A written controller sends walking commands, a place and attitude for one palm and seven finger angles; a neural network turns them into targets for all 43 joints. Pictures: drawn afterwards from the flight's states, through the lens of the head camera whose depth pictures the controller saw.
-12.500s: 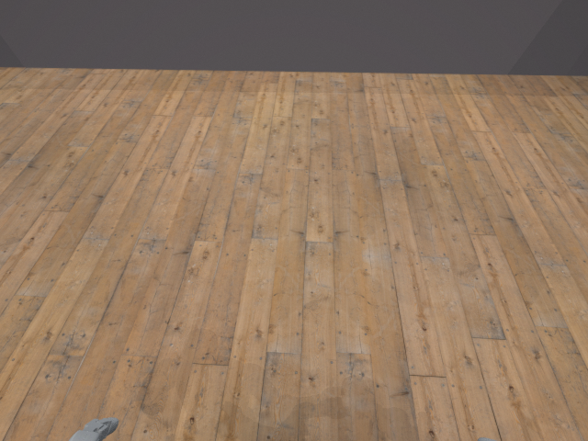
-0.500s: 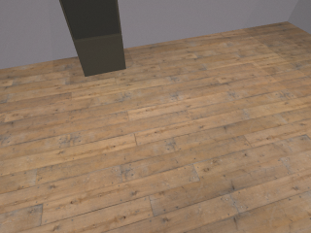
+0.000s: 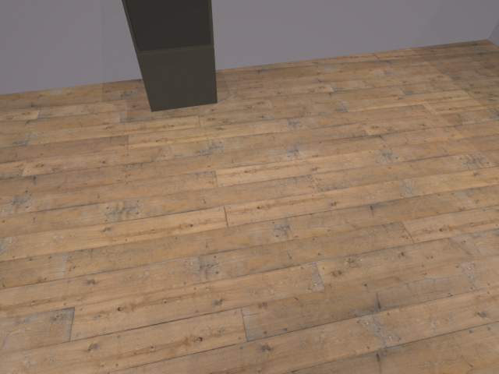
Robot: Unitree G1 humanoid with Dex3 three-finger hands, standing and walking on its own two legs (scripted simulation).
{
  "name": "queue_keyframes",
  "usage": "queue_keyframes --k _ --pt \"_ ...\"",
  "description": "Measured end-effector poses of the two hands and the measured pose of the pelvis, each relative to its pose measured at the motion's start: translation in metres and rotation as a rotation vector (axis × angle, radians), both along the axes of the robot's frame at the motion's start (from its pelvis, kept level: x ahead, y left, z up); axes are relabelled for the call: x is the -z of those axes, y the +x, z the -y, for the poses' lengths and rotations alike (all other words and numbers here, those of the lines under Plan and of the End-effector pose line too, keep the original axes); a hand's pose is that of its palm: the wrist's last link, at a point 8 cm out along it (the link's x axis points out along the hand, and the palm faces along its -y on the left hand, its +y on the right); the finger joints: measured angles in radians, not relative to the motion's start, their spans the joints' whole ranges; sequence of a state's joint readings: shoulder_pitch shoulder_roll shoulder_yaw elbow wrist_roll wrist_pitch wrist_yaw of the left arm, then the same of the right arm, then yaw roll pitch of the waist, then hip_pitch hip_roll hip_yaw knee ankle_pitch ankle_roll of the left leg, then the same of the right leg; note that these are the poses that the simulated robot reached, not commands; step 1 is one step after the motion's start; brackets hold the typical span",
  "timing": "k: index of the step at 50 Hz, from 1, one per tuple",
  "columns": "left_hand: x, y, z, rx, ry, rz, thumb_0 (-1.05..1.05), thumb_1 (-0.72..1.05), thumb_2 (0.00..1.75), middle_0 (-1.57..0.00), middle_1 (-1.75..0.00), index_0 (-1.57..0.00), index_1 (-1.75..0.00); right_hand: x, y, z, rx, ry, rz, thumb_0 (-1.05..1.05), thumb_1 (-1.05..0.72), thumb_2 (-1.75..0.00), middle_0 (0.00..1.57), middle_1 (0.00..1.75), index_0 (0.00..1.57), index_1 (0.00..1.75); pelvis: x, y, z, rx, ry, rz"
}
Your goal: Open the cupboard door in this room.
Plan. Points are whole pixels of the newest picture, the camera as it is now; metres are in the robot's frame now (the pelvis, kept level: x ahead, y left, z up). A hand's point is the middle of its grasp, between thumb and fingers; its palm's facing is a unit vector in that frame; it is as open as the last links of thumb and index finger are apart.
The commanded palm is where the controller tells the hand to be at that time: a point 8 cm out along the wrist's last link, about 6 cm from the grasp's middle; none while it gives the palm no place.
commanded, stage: turn or walk to find it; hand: left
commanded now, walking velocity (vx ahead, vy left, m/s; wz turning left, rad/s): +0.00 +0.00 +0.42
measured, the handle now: out of the picture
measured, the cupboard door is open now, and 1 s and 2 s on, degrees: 0 0 0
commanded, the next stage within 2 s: stand and wait in 1.62 s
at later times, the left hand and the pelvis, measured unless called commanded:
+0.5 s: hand out of the picture +0.09 +0.18 -0.13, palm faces +0.22 -0.93 -0.30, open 7.4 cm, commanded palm none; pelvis -0.01 -0.05 +0.00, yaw +14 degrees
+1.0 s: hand out of the picture -0.16 +0.15 -0.18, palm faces +0.51 -0.83 -0.24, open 7.4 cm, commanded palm none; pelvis -0.04 -0.02 +0.00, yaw +28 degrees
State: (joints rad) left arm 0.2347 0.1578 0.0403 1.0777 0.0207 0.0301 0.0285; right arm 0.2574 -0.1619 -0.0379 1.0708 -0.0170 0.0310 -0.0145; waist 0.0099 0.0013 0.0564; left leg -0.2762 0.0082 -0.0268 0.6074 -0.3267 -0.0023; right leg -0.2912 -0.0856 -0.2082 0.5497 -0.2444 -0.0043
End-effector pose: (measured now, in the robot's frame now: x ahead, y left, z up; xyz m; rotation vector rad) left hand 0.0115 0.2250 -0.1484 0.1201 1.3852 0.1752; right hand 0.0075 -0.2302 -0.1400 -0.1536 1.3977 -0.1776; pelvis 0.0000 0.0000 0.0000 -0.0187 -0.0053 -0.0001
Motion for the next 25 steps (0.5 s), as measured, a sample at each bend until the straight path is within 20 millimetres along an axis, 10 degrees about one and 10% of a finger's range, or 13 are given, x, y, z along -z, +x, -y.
queue_keyframes --k 13,20,25 --pt "-0.02 0.04 -0.036 -0.051 0.061 0.13 0.01 0.91 0.89 -0.2 -0.29 -0.2 -0.3 -0.014 0.021 -0.005 -0.095 -0.018 0.02 0.0 -0.91 -0.89 0.2 0.29 0.2 0.3 -0.01 -0.002 -0.004 -0.122 -0.014 -0.036" --pt "-0.045 0.074 -0.021 -0.067 0.121 0.288 0.01 0.91 0.89 -0.2 -0.29 -0.19 -0.3 -0.004 0.038 0.026 -0.156 0.003 0.035 0.0 -0.91 -0.89 0.2 0.3 0.21 0.3 -0.009 -0.007 0.022 -0.197 0.011 -0.037" --pt "-0.054 0.058 0.002 -0.088 0.165 0.322 0.0 0.91 0.89 -0.2 -0.29 -0.2 -0.3 0.009 0.06 0.056 -0.191 0.018 0.071 0.0 -0.91 -0.89 0.2 0.29 0.21 0.3 -0.003 -0.01 0.046 -0.249 0.034 -0.009"
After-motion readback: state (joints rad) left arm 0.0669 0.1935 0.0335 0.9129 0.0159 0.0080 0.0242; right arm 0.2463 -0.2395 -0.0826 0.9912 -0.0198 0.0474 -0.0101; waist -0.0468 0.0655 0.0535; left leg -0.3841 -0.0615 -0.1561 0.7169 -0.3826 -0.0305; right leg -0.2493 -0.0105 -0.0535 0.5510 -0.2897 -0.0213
